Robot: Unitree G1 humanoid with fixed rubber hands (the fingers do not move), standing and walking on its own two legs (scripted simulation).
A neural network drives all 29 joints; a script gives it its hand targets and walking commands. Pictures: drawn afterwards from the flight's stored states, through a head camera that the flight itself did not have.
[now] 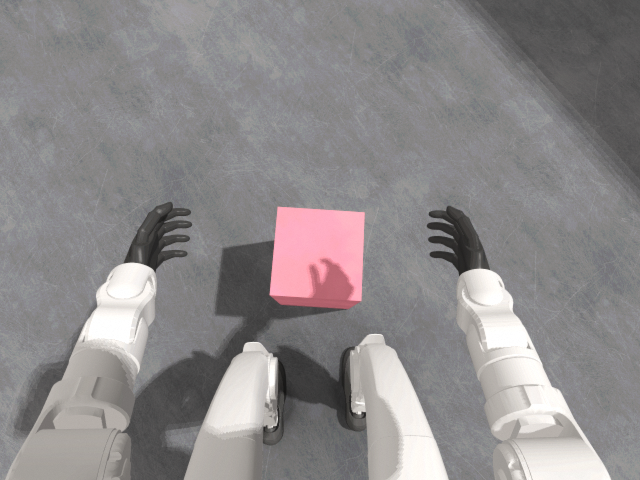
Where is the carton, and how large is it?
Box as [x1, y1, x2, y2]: [270, 207, 364, 308]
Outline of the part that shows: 278,207 270,295 280,304 348,308 360,301 364,212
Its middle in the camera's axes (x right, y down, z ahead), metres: +0.00 +0.06 +0.95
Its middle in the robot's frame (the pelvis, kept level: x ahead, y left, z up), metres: +0.42 +0.00 -0.54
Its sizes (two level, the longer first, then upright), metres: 0.188 0.186 0.290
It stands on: the floor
